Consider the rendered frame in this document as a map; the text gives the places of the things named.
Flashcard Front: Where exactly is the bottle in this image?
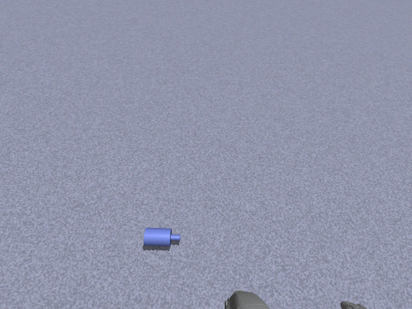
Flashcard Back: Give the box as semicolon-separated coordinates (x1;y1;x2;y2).
144;228;180;247

